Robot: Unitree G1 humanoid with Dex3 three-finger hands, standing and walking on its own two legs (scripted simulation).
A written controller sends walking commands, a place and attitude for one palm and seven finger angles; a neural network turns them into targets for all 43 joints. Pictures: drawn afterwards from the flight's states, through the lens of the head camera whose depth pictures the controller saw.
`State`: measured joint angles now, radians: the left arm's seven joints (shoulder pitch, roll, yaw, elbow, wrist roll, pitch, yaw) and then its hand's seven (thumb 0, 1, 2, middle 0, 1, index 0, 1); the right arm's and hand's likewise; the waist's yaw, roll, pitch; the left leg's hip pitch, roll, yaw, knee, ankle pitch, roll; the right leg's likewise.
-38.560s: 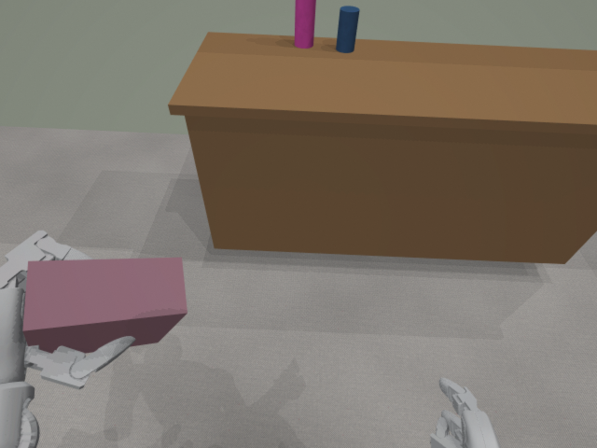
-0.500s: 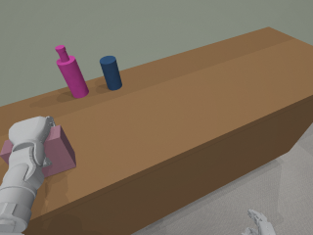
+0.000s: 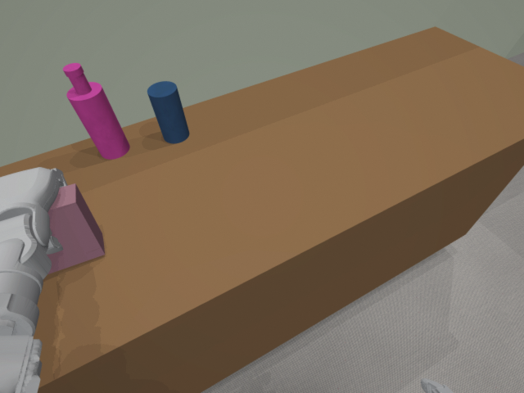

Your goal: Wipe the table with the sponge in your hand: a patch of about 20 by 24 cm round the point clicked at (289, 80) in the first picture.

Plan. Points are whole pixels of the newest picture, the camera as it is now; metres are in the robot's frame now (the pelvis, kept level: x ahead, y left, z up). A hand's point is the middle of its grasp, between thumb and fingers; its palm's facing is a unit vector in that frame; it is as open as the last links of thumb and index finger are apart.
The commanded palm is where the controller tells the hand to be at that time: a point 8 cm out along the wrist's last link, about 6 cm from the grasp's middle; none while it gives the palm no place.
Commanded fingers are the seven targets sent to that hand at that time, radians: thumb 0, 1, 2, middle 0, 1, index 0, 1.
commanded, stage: wipe forward along the first lane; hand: left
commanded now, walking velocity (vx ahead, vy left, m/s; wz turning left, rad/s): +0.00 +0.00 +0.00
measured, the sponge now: (51, 242) +0.34 +0.38 +0.03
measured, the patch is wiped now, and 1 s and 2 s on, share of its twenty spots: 0.25 0.40 0.45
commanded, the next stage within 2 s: slide across to the middle lane in 0.18 s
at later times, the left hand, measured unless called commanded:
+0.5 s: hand (41, 202) +0.38 +0.39 +0.08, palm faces -0.06 +0.01 -1.00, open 10.1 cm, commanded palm +0.37 +0.36 +0.13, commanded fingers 0.00 0.10 1.30 -1.20 -1.60 -1.20 -1.60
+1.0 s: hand (84, 185) +0.42 +0.34 +0.07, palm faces -0.05 -0.02 -1.00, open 10.1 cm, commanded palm +0.40 +0.32 +0.13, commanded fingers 0.00 0.10 1.30 -1.20 -1.60 -1.20 -1.60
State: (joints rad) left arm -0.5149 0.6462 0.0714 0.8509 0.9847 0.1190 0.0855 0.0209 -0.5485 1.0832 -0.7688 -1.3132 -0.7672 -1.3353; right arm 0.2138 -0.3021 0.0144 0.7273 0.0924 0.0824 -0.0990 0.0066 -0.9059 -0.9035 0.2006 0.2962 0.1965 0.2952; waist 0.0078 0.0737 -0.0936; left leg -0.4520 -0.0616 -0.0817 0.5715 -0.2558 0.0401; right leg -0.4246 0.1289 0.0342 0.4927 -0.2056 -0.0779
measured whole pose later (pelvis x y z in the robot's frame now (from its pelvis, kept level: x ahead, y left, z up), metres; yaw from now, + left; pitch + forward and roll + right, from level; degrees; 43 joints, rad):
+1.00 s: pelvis +0.03 +0.04 +0.01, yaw +2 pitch +8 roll -2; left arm -0.66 0.40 -0.15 0.79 0.99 0.40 0.14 0.00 -0.54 1.10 -0.74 -1.34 -0.74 -1.38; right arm 0.12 -0.25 0.04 0.73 0.07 0.10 -0.04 0.00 -0.91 -0.90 0.20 0.30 0.20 0.30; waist 0.03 0.06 -0.10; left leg -0.37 -0.12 -0.10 0.48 -0.25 0.09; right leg -0.33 0.06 0.03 0.42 -0.23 -0.02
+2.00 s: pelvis +0.03 +0.03 +0.01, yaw +0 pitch +3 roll -1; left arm -0.24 0.36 -0.22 0.28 0.93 0.59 0.16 0.01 -0.49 1.07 -0.66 -1.41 -0.69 -1.41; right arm 0.03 -0.27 0.05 0.68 0.09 0.16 -0.03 0.01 -0.91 -0.90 0.20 0.30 0.20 0.30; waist 0.06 0.09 -0.10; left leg -0.24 -0.10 -0.06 0.46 -0.26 0.08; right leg -0.23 0.09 0.06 0.42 -0.23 -0.04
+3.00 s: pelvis +0.01 +0.01 +0.00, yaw -1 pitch -2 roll +0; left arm -0.09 0.32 -0.37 0.03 0.96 0.76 0.11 0.00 -0.50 1.06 -0.65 -1.42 -0.73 -1.35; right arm -0.05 -0.26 0.06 0.66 0.09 0.16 0.00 0.01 -0.91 -0.90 0.20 0.30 0.19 0.29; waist 0.09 0.09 -0.07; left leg -0.21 -0.09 -0.06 0.50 -0.26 0.05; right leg -0.22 0.10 0.06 0.50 -0.25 -0.07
